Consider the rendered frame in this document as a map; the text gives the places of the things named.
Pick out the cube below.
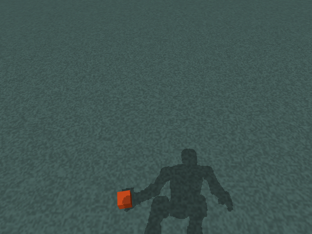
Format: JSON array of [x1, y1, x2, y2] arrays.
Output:
[[117, 190, 132, 209]]

